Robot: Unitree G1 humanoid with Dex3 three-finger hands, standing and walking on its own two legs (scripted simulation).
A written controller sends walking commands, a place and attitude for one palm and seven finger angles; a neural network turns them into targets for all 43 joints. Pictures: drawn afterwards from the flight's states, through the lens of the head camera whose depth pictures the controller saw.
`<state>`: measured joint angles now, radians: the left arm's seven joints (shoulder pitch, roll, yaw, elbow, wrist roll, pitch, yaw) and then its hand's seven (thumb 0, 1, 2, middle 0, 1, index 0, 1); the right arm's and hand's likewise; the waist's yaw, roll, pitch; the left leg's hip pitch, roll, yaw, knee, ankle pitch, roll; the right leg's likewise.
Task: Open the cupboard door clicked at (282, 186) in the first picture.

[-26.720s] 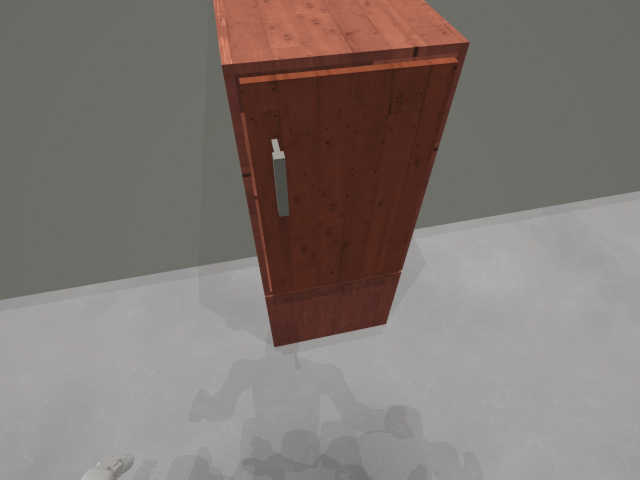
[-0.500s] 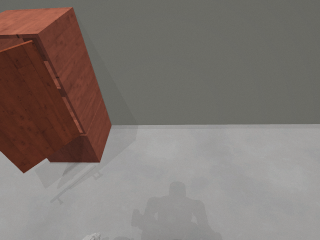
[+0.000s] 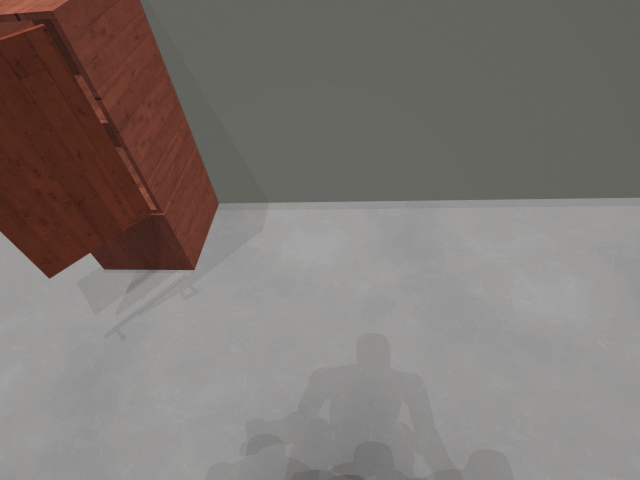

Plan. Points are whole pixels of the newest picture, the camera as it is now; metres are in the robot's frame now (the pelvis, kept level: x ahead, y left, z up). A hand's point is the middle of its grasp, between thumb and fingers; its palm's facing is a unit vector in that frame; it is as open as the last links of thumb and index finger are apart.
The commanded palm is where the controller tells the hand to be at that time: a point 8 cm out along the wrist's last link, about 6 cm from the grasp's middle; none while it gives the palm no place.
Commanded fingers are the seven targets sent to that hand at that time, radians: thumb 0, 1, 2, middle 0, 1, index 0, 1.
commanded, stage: relax the arm and regain balance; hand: left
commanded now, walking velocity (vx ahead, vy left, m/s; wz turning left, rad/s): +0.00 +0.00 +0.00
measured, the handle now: out of the picture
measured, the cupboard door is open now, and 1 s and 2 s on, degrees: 52 52 52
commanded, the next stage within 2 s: stand and wait in 1.14 s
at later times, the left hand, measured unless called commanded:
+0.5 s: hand out of the picture -0.11 +0.14 -0.15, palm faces +0.04 -0.98 -0.18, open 16.4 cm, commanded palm none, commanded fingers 0.00 -0.50 0.30 -0.15 -0.30 -0.15 -0.30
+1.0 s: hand out of the picture -0.13 +0.12 -0.14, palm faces -0.05 -0.98 -0.20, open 16.4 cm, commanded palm none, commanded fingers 0.00 -0.50 0.30 -0.15 -0.30 -0.15 -0.30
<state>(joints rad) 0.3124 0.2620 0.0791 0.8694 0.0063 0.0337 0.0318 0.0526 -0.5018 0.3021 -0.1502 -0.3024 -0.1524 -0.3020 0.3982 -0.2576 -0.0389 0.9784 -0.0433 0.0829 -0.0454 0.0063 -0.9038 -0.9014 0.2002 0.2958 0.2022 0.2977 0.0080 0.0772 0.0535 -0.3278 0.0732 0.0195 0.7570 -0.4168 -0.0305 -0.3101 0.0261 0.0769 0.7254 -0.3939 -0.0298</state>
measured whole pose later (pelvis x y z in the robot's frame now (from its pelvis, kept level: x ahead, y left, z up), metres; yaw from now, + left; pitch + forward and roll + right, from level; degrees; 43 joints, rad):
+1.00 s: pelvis -0.11 -0.04 +0.02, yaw -3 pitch -1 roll +1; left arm 0.35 0.13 -0.02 1.10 0.03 0.03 0.02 -0.05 -0.51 0.29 -0.15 -0.30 -0.15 -0.30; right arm 0.34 -0.15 0.00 1.06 -0.01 0.03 -0.03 0.00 -0.91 -0.90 0.20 0.30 0.20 0.30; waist -0.02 0.02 0.03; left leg -0.29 0.00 -0.02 0.64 -0.35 0.01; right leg -0.31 0.07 0.04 0.50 -0.17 -0.07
